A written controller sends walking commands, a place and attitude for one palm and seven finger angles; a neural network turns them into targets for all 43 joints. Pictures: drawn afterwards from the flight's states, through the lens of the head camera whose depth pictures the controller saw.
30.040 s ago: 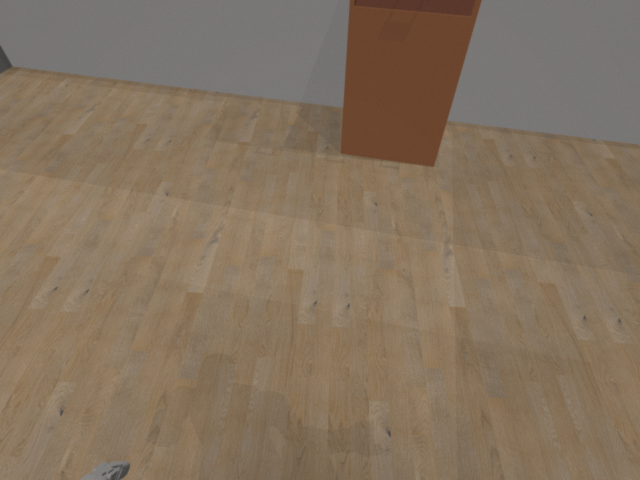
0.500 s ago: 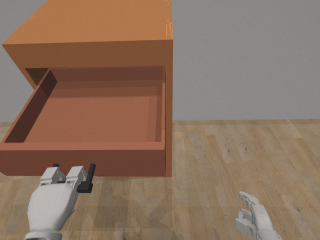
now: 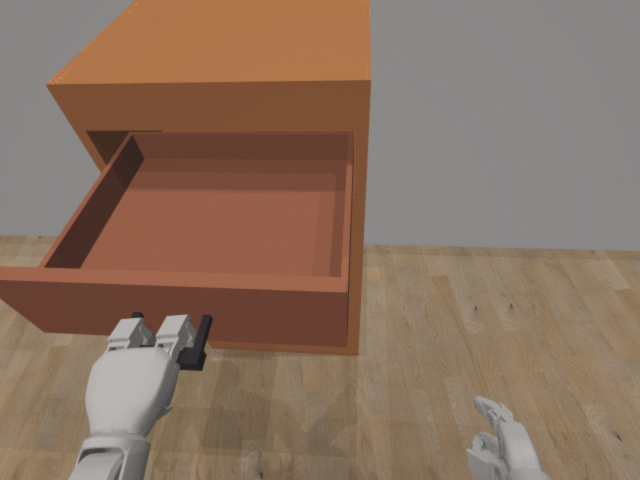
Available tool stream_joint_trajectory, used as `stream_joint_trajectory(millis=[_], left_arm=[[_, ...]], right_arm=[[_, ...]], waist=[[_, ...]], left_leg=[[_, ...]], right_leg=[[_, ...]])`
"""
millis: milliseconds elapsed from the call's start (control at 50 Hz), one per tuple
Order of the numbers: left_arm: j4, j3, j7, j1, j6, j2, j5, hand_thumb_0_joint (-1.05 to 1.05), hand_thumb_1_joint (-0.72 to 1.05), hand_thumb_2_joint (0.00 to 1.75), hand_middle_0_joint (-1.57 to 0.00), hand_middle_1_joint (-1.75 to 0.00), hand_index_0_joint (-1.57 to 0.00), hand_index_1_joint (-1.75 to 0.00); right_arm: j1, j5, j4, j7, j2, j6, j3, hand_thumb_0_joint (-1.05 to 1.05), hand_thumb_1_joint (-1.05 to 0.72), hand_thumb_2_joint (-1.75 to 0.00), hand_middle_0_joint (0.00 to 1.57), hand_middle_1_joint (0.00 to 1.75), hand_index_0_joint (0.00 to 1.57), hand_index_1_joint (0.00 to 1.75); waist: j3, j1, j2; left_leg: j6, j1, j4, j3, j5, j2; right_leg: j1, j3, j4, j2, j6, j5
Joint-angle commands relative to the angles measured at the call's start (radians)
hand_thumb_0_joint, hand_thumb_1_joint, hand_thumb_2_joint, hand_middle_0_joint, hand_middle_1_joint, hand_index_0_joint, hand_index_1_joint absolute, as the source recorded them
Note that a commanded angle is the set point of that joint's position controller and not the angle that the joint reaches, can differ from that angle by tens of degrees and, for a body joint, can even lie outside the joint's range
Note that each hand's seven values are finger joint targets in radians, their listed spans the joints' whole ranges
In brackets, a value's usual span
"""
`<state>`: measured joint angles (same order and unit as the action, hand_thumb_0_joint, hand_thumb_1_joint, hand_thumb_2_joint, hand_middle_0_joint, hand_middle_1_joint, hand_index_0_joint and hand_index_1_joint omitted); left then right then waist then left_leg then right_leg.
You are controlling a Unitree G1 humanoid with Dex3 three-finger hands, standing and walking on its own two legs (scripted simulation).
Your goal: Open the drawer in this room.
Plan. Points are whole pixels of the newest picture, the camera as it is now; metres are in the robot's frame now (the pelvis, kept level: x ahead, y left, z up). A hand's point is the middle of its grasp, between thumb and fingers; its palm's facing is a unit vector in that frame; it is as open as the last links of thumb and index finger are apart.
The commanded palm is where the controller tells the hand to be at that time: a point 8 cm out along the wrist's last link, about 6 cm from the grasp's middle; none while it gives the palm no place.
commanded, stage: open the thumb to release the handle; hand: left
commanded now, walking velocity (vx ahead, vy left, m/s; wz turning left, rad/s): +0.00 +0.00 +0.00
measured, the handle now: (164, 340) +0.26 +0.23 +0.04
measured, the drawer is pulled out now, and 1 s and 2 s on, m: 0.30 0.30 0.30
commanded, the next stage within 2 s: lift the hand off the handle in 0.28 s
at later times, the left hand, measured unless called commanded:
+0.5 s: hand (159, 394) +0.20 +0.22 +0.02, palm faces +0.04 -0.07 -1.00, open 13.6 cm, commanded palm +0.18 +0.23 +0.07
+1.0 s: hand (151, 368) +0.22 +0.23 +0.05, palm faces +0.06 -0.08 -1.00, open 13.5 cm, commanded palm +0.19 +0.23 +0.12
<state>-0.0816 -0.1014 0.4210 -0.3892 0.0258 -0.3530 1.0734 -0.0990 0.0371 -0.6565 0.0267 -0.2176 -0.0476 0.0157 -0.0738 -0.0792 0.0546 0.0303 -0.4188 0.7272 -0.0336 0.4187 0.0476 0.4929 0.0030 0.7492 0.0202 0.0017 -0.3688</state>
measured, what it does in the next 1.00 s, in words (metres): stands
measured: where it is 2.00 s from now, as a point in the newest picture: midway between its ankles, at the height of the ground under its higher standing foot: outside the picture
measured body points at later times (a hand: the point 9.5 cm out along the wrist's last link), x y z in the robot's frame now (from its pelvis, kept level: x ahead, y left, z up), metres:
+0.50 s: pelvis -0.02 -0.01 +0.00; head +0.01 -0.03 +0.45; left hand +0.19 +0.22 +0.07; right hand +0.19 -0.23 -0.10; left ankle -0.03 +0.14 -0.71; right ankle +0.01 -0.12 -0.71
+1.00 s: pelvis -0.02 +0.00 +0.01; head +0.00 -0.04 +0.46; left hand +0.21 +0.23 +0.11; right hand +0.20 -0.21 -0.09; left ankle -0.03 +0.14 -0.71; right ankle +0.00 -0.12 -0.71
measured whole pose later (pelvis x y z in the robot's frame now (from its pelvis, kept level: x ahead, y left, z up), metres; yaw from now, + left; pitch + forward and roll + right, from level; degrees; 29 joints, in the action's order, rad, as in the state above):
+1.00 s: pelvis -0.02 +0.00 +0.01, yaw +1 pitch +3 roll +1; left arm -0.03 -0.11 0.29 -0.22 0.05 -0.38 1.03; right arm -0.10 0.02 -0.67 0.05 -0.23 -0.03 0.01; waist -0.04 -0.09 0.07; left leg 0.03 -0.32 0.61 -0.02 0.34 0.04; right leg 0.38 0.02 0.64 0.03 0.00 -0.30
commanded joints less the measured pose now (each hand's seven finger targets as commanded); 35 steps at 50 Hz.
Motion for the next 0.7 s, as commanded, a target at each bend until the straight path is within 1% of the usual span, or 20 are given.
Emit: stream_joint_trajectory(millis=[0, 20, 40, 60, 80, 160, 200, 240, 260, 300, 340, 360, 440, 500, 540, 560, 580, 600, 660, 680], left_arm=[[-0.119, 0.176, 0.013, 0.053, 0.046, -0.173, -0.016, 0.0, 0.06, 0.54, -0.34, -1.26, -0.34, -1.26], [-0.135, 0.169, 0.006, 0.05, 0.042, -0.168, -0.018, 0.0, -0.01, 0.51, -0.33, -1.25, -0.33, -1.25], [-0.119, 0.182, 0.003, 0.051, 0.041, -0.181, -0.019, 0.0, -0.08, 0.48, -0.33, -1.24, -0.33, -1.24], [-0.114, 0.162, -0.003, 0.049, 0.037, -0.158, -0.02, 0.0, -0.15, 0.45, -0.32, -1.24, -0.32, -1.24], [-0.129, 0.16, -0.007, 0.073, 0.03, -0.159, -0.022, 0.0, -0.22, 0.42, -0.32, -1.23, -0.32, -1.23], [-0.132, 0.164, -0.007, 0.057, 0.009, -0.164, -0.014, 0.0, -0.5, 0.3, -0.3, -1.2, -0.3, -1.2], [-0.128, 0.148, -0.007, 0.061, 0.001, -0.143, -0.011, 0.0, -0.5, 0.3, -0.3, -1.2, -0.3, -1.2], [-0.134, 0.168, -0.002, 0.071, -0.001, -0.165, -0.005, 0.0, -0.5, 0.3, -0.3, -1.2, -0.3, -1.2], [-0.139, 0.147, 0.0, 0.092, -0.001, -0.15, -0.002, 0.0, -0.5, 0.3, -0.3, -1.2, -0.3, -1.2], [-0.1, 0.155, 0.0, 0.135, 0.0, -0.164, 0.0, 0.0, -0.5, 0.3, -0.3, -1.2, -0.3, -1.2], [-0.088, 0.183, 0.002, 0.166, 0.004, -0.196, 0.002, 0.0, -0.5, 0.3, -0.3, -1.2, -0.3, -1.2], [-0.126, 0.097, -0.002, 0.181, 0.005, -0.116, -0.005, 0.0, -0.5, 0.3, -0.3, -1.2, -0.3, -1.2], [-0.066, 0.129, -0.004, 0.266, 0.015, -0.169, -0.001, 0.0, -0.5, 0.3, -0.3, -1.2, -0.3, -1.2], [-0.048, 0.102, -0.01, 0.297, 0.015, -0.147, 0.001, 0.0, -0.5, 0.3, -0.3, -1.2, -0.3, -1.2], [-0.03, 0.123, -0.014, 0.31, 0.019, -0.172, 0.0, 0.0, -0.5, 0.3, -0.3, -1.2, -0.3, -1.2], [-0.034, 0.09, -0.017, 0.344, 0.017, -0.146, 0.0, 0.0, -0.5, 0.3, -0.3, -1.2, -0.3, -1.2], [-0.024, 0.101, -0.019, 0.352, 0.015, -0.154, -0.004, 0.0, -0.5, 0.3, -0.3, -1.2, -0.3, -1.2], [0.001, 0.103, -0.021, 0.343, 0.016, -0.156, -0.003, 0.0, -0.5, 0.3, -0.3, -1.2, -0.3, -1.2], [-0.004, 0.084, -0.026, 0.405, 0.008, -0.147, -0.001, 0.0, -0.5, 0.3, -0.3, -1.2, -0.3, -1.2], [-0.028, 0.1, -0.027, 0.406, 0.005, -0.159, -0.011, 0.0, -0.5, 0.3, -0.3, -1.2, -0.3, -1.2]], right_arm=[[0.15, -0.002, 0.162, 0.017, -0.096, 0.059, 0.027, 0.0, -0.9, -0.9, 0.2, 0.3, 0.2, 0.3], [0.151, -0.003, 0.168, 0.017, -0.096, 0.061, 0.025, 0.0, -0.9, -0.9, 0.2, 0.3, 0.2, 0.3], [0.152, -0.004, 0.165, 0.019, -0.098, 0.06, 0.025, 0.0, -0.9, -0.9, 0.2, 0.3, 0.2, 0.3], [0.152, -0.002, 0.166, 0.019, -0.095, 0.062, 0.023, 0.0, -0.9, -0.9, 0.2, 0.3, 0.2, 0.3], [0.15, -0.003, 0.165, 0.018, -0.096, 0.064, 0.025, 0.0, -0.9, -0.9, 0.2, 0.3, 0.2, 0.3], [0.147, 0.002, 0.168, 0.013, -0.095, 0.069, 0.025, 0.0, -0.9, -0.9, 0.2, 0.3, 0.2, 0.3], [0.146, 0.004, 0.169, 0.012, -0.094, 0.071, 0.027, 0.0, -0.9, -0.9, 0.2, 0.3, 0.2, 0.3], [0.144, 0.004, 0.17, 0.01, -0.097, 0.069, 0.031, 0.0, -0.9, -0.9, 0.2, 0.3, 0.2, 0.3], [0.145, 0.006, 0.171, 0.01, -0.096, 0.07, 0.029, 0.0, -0.9, -0.9, 0.2, 0.3, 0.2, 0.3], [0.146, 0.006, 0.163, 0.015, -0.097, 0.071, 0.03, 0.0, -0.9, -0.9, 0.2, 0.3, 0.2, 0.3], [0.144, 0.004, 0.159, 0.022, -0.1, 0.068, 0.033, 0.0, -0.9, -0.9, 0.2, 0.3, 0.2, 0.3], [0.146, 0.006, 0.168, 0.016, -0.094, 0.074, 0.03, 0.0, -0.9, -0.9, 0.2, 0.3, 0.2, 0.3], [0.141, 0.002, 0.145, 0.029, -0.103, 0.071, 0.031, 0.0, -0.9, -0.9, 0.2, 0.3, 0.2, 0.3], [0.137, 0.0, 0.14, 0.032, -0.098, 0.073, 0.032, 0.0, -0.9, -0.9, 0.2, 0.3, 0.2, 0.3], [0.138, -0.003, 0.134, 0.037, -0.101, 0.07, 0.032, 0.0, -0.9, -0.9, 0.2, 0.3, 0.2, 0.3], [0.139, -0.002, 0.135, 0.036, -0.098, 0.071, 0.029, 0.0, -0.9, -0.9, 0.2, 0.3, 0.2, 0.3], [0.136, -0.004, 0.131, 0.037, -0.097, 0.072, 0.032, 0.0, -0.9, -0.9, 0.2, 0.3, 0.2, 0.3], [0.136, -0.003, 0.13, 0.04, -0.097, 0.072, 0.03, 0.0, -0.9, -0.9, 0.2, 0.3, 0.2, 0.3], [0.133, -0.003, 0.132, 0.04, -0.098, 0.074, 0.027, 0.0, -0.9, -0.9, 0.2, 0.3, 0.2, 0.3], [0.135, -0.007, 0.135, 0.041, -0.095, 0.074, 0.032, 0.0, -0.9, -0.9, 0.2, 0.3, 0.2, 0.3]], waist=[[-0.144, -0.019, -0.062], [-0.155, -0.024, -0.054], [-0.151, -0.02, -0.075], [-0.145, -0.021, -0.083], [-0.134, -0.017, -0.062], [-0.134, -0.02, -0.052], [-0.131, -0.018, -0.06], [-0.141, -0.021, -0.035], [-0.14, -0.016, -0.032], [-0.117, -0.011, -0.058], [-0.142, -0.011, -0.061], [-0.152, -0.003, -0.037], [-0.139, 0.006, -0.07], [-0.152, 0.003, -0.067], [-0.165, 0.001, -0.062], [-0.156, 0.009, -0.062], [-0.153, 0.005, -0.062], [-0.142, 0.004, -0.092], [-0.162, 0.008, -0.069], [-0.178, -0.002, -0.045]], left_leg=[[-0.032, 0.045, -0.104, -0.01, -0.279, -0.079], [-0.033, 0.048, -0.106, -0.009, -0.281, -0.08], [-0.032, 0.048, -0.106, -0.009, -0.278, -0.08], [-0.034, 0.042, -0.108, -0.013, -0.263, -0.081], [-0.033, 0.044, -0.114, -0.013, -0.257, -0.081], [-0.031, 0.046, -0.114, -0.015, -0.25, -0.082], [-0.033, 0.042, -0.111, -0.016, -0.244, -0.083], [-0.028, 0.048, -0.117, -0.015, -0.247, -0.082], [-0.031, 0.048, -0.114, -0.016, -0.235, -0.083], [-0.035, 0.034, -0.114, -0.014, -0.21, -0.084], [-0.034, 0.04, -0.113, -0.016, -0.208, -0.084], [-0.036, 0.055, -0.114, -0.014, -0.211, -0.085], [-0.036, 0.047, -0.119, -0.011, -0.198, -0.084], [-0.039, 0.053, -0.123, -0.011, -0.203, -0.086], [-0.036, 0.059, -0.127, -0.011, -0.212, -0.085], [-0.038, 0.06, -0.126, -0.011, -0.203, -0.086], [-0.039, 0.058, -0.128, -0.012, -0.203, -0.085], [-0.04, 0.049, -0.131, -0.01, -0.192, -0.086], [-0.039, 0.058, -0.136, -0.01, -0.194, -0.086], [-0.038, 0.068, -0.142, -0.011, -0.201, -0.087]], right_leg=[[-0.16, 0.005, -0.124, -0.048, -0.032, 0.311], [-0.17, 0.003, -0.127, -0.045, -0.032, 0.317], [-0.173, 0.001, -0.134, -0.047, -0.032, 0.309], [-0.172, 0.0, -0.139, -0.043, -0.028, 0.299], [-0.166, 0.0, -0.145, -0.043, -0.03, 0.29], [-0.16, -0.001, -0.148, -0.043, -0.031, 0.268], [-0.152, -0.001, -0.149, -0.043, -0.031, 0.261], [-0.154, -0.005, -0.153, -0.045, -0.035, 0.249], [-0.145, -0.001, -0.15, -0.042, -0.033, 0.235], [-0.133, -0.003, -0.159, -0.042, -0.03, 0.213], [-0.144, -0.012, -0.165, -0.042, -0.03, 0.202], [-0.137, -0.007, -0.163, -0.036, -0.029, 0.206], [-0.132, 0.001, -0.17, -0.038, -0.027, 0.187], [-0.137, 0.006, -0.166, -0.036, -0.027, 0.197], [-0.148, 0.007, -0.169, -0.039, -0.028, 0.2], [-0.136, 0.009, -0.172, -0.034, -0.025, 0.192], [-0.14, 0.007, -0.174, -0.034, -0.026, 0.193], [-0.139, 0.012, -0.175, -0.035, -0.024, 0.18], [-0.141, 0.013, -0.175, -0.033, -0.025, 0.172], [-0.159, 0.011, -0.179, -0.033, -0.027, 0.176]])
